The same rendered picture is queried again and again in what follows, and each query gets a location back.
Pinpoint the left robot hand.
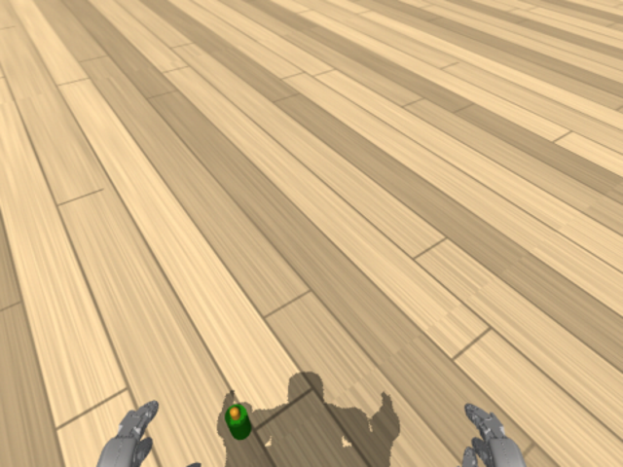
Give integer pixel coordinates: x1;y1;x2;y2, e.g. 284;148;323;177
96;401;202;467

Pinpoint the right robot hand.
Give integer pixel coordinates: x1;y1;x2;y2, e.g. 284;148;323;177
458;404;527;467

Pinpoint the bottle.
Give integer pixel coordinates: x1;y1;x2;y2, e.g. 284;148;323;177
225;405;251;440

